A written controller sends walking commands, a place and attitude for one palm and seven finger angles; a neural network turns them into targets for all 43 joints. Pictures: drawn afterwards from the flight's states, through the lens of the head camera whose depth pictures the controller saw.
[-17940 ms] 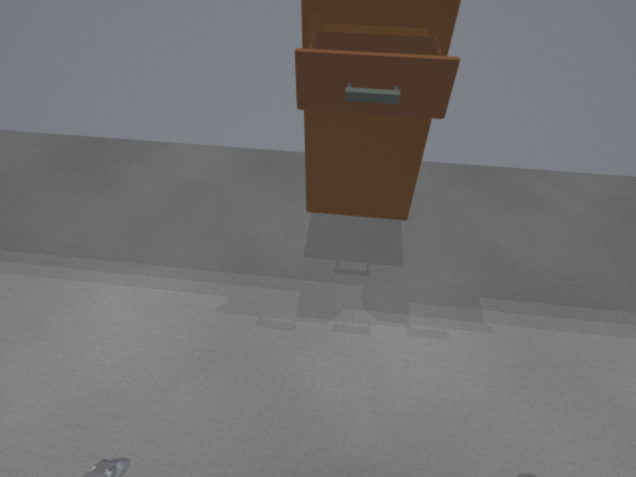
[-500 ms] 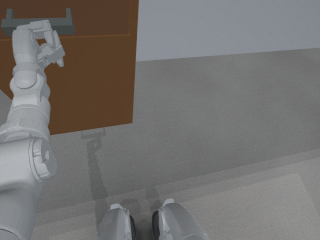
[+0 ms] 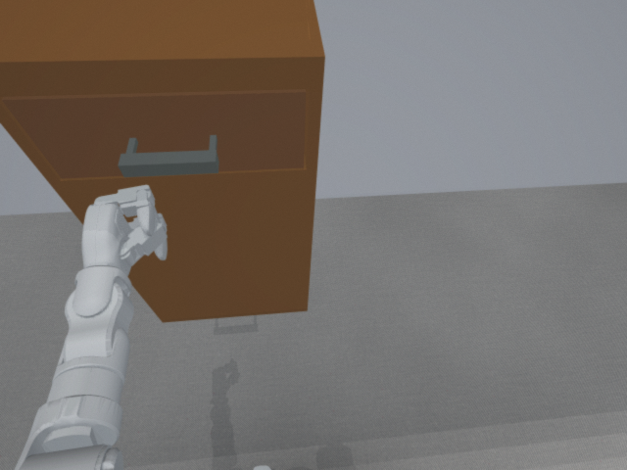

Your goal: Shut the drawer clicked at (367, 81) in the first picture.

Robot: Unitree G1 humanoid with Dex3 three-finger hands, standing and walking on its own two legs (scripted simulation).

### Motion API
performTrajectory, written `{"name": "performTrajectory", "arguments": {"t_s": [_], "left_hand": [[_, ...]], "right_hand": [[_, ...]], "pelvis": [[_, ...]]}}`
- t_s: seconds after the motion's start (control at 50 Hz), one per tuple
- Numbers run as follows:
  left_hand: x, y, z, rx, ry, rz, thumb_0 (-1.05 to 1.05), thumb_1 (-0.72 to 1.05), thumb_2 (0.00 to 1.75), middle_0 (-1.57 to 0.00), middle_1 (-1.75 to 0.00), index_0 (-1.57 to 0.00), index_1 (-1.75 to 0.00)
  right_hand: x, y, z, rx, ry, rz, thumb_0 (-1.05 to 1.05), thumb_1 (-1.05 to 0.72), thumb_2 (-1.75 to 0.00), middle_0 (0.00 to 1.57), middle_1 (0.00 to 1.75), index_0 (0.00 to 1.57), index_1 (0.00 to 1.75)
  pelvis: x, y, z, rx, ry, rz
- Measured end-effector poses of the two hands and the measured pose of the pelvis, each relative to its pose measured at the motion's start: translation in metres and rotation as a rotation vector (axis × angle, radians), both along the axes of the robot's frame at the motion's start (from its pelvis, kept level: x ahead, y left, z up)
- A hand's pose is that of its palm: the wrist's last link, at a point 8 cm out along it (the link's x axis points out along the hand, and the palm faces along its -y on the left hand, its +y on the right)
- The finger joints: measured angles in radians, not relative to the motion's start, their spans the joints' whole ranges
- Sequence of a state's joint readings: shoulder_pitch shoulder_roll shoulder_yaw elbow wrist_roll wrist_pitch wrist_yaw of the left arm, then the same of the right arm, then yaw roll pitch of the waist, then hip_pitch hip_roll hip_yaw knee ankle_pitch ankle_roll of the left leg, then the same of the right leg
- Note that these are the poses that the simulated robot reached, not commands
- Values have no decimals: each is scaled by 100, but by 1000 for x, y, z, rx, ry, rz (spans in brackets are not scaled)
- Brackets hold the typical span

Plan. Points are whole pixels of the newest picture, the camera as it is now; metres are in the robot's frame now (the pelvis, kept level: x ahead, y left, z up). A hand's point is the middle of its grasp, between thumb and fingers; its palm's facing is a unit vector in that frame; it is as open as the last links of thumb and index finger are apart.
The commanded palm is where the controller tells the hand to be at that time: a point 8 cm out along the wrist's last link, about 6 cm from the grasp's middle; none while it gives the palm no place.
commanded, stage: draw the hand back to the body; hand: left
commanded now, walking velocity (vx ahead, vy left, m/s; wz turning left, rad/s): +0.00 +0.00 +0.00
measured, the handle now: (172, 153) +0.56 +0.22 +0.03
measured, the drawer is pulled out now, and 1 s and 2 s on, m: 0.00 0.00 0.00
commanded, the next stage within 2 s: step back with the hand held close in 1.10 s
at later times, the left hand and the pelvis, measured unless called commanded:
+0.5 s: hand (81, 327) +0.25 +0.21 +0.13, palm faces +0.26 -0.93 -0.24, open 3.3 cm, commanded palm +0.20 +0.26 +0.16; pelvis -0.03 -0.01 +0.04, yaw +2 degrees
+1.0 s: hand out of the picture +0.14 +0.23 +0.20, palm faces +0.41 -0.82 -0.40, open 3.3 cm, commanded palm +0.10 +0.27 +0.22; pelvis -0.02 -0.01 +0.05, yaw +2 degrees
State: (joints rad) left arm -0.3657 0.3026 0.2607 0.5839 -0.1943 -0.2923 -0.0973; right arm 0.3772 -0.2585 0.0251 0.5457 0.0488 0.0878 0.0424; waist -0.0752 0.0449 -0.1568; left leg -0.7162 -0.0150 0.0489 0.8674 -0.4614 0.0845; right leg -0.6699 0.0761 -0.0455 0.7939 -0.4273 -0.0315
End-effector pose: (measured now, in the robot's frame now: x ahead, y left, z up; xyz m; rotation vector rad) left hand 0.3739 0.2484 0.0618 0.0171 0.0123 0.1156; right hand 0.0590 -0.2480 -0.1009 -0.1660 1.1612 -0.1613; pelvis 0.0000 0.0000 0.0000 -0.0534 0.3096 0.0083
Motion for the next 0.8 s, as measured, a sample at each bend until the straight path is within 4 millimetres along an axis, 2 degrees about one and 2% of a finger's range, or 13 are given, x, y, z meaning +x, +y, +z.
{"name": "performTrajectory", "arguments": {"t_s": [0.08,0.14,0.24,0.28,0.42,0.52,0.8], "left_hand": [[-27,7,11,1,-16,30,2,90,90,-140,-160,-140,-160],[-48,5,25,13,-39,4,2,91,90,-140,-160,-140,-161],[-78,4,45,17,-63,-24,2,90,90,-140,-160,-140,-160],[-90,5,50,80,-32,3,2,90,90,-140,-160,-140,-160],[-139,6,73,208,15,101,2,90,90,-140,-160,-140,-160],[-164,11,87,233,7,162,2,90,90,-140,-160,-140,-160],[-237,15,135,350,-87,230,2,90,90,-140,-160,-140,-160]], "right_hand": [[38,-1,10,-17,-119,43,1,-90,-89,20,30,20,30],[60,0,20,-23,-205,73,1,-91,-89,20,30,20,30],[85,5,33,-20,-321,119,1,-91,-89,20,30,20,30],[91,8,40,-17,-350,121,1,-91,-89,20,30,20,30],[97,20,59,5,-421,132,1,-90,-90,20,30,20,30],[93,26,65,12,-431,156,1,-90,-89,20,30,20,30],[86,18,68,20,-453,168,1,-90,-90,20,30,20,30]], "pelvis": [[-1,-2,4,3,-46,19],[-4,-2,8,2,-76,31],[-12,-4,12,17,-126,41],[-16,-5,15,22,-155,37],[-24,-7,30,35,-250,31],[-30,-9,37,41,-305,34],[-28,-12,45,45,-368,25]]}}
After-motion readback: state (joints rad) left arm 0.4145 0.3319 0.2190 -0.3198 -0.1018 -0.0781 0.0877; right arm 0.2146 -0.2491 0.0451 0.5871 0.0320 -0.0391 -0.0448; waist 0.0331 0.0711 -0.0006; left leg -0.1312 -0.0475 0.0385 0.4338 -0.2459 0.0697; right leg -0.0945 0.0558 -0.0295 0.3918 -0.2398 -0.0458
